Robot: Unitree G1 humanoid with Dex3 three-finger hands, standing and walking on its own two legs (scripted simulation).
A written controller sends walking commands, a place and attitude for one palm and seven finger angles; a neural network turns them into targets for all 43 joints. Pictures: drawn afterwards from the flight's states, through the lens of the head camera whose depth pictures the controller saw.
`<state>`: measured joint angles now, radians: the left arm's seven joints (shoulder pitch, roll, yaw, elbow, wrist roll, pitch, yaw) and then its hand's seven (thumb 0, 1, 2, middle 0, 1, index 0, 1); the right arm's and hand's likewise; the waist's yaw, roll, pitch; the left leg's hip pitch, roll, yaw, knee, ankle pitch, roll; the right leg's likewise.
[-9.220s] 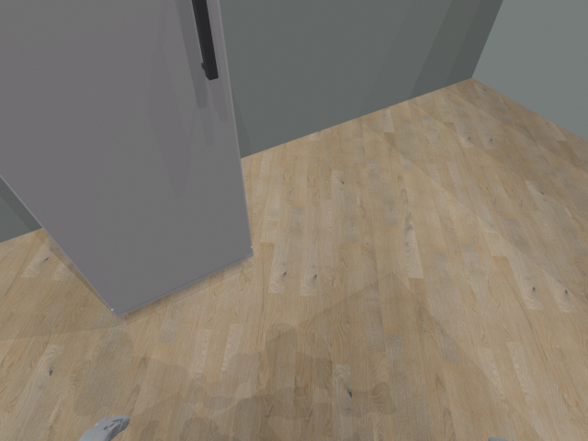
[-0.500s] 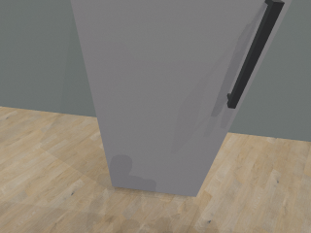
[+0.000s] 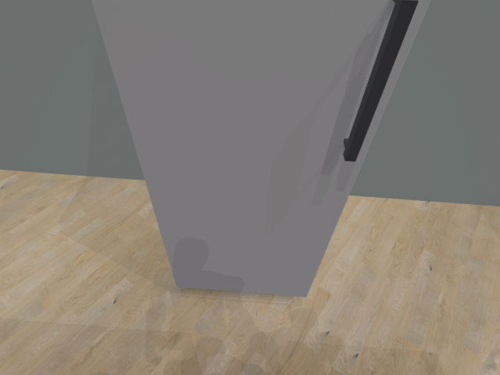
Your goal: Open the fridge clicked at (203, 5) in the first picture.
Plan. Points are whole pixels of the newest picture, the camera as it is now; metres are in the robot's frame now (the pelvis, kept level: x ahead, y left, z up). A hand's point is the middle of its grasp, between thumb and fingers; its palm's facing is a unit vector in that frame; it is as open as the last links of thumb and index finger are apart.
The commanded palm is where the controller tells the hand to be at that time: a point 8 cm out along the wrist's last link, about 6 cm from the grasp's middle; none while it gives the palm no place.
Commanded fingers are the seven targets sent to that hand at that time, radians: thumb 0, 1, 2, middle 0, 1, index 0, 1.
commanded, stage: come to a stop and stand still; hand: right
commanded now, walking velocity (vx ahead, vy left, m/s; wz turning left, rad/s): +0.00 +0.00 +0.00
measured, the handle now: (370, 88) +0.53 -0.17 +0.23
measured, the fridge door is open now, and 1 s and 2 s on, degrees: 0 0 0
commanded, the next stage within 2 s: look again from close up in 0.20 s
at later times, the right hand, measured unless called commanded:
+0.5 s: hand out of the picture +0.02 -0.17 -0.17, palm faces +0.01 +0.98 -0.20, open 7.4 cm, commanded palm none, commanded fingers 0.00 -0.90 -0.90 0.20 0.30 0.20 0.30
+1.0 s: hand out of the picture +0.10 -0.17 -0.16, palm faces +0.00 +0.97 -0.22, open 7.4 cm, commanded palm none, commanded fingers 0.00 -0.90 -0.90 0.20 0.30 0.20 0.30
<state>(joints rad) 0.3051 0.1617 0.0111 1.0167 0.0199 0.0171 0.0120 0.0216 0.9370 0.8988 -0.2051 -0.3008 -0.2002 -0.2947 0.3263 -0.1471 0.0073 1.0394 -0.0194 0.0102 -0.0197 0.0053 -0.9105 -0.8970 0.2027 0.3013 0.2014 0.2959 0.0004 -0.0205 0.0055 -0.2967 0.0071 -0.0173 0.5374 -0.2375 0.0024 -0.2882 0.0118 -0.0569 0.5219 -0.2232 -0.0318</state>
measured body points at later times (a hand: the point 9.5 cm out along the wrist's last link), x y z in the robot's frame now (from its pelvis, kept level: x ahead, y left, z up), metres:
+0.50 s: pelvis +0.03 +0.00 +0.01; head +0.04 +0.01 +0.45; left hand +0.02 +0.22 -0.16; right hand +0.02 -0.23 -0.15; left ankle +0.05 +0.13 -0.73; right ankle +0.05 -0.10 -0.73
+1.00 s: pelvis +0.07 +0.02 +0.01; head +0.09 +0.02 +0.46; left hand +0.10 +0.25 -0.15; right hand +0.10 -0.22 -0.14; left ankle +0.05 +0.13 -0.73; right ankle +0.05 -0.10 -0.73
